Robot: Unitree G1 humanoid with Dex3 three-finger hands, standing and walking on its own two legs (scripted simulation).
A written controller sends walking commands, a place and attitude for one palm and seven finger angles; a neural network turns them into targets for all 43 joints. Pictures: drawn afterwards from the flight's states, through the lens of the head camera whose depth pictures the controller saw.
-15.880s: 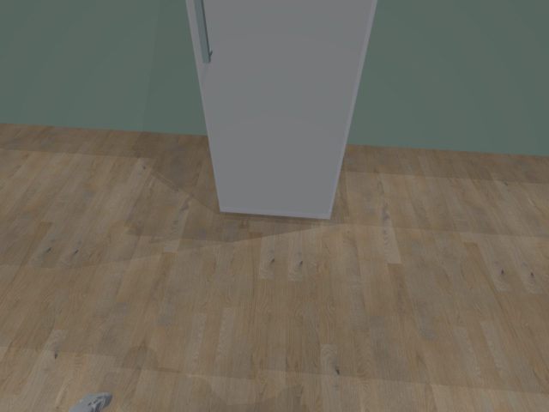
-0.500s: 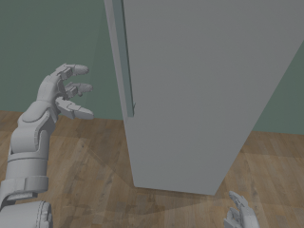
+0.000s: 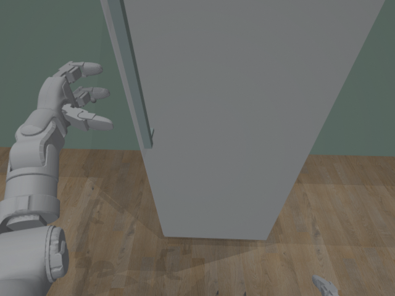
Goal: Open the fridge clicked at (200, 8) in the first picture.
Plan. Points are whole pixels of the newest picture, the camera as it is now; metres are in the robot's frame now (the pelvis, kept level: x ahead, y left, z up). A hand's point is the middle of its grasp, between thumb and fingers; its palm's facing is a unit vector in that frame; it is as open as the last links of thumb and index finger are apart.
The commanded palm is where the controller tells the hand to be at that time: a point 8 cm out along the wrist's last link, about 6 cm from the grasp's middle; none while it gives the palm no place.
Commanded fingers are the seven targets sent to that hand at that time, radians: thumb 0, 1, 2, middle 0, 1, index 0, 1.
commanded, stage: move the hooked fingers beside the handle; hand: left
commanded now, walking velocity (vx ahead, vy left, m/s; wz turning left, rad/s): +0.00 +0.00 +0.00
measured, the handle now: (135, 71) +0.49 +0.14 +0.23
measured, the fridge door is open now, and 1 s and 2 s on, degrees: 0 0 0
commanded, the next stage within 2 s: feel for the door with the fingertips in 1.44 s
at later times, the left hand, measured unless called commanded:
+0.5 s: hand (98, 103) +0.43 +0.21 +0.19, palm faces +0.06 -1.00 -0.04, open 13.9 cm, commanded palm +0.40 +0.26 +0.21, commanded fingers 0.00 -0.50 0.30 -0.30 -1.20 -0.30 -1.20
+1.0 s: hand (100, 97) +0.43 +0.20 +0.21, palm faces +0.04 -1.00 +0.01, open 13.9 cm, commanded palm +0.40 +0.26 +0.20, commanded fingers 0.00 -0.50 0.30 -0.30 -1.20 -0.30 -1.20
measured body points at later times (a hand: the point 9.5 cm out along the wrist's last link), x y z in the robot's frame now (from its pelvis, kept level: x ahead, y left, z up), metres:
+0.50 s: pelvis +0.00 +0.01 +0.00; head +0.00 +0.00 +0.45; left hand +0.42 +0.27 +0.20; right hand +0.11 -0.25 -0.11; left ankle +0.00 +0.12 -0.74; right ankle -0.01 -0.09 -0.74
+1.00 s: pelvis +0.00 +0.02 +0.00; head -0.01 +0.01 +0.45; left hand +0.42 +0.26 +0.21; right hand +0.12 -0.24 -0.10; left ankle +0.00 +0.12 -0.74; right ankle -0.01 -0.09 -0.74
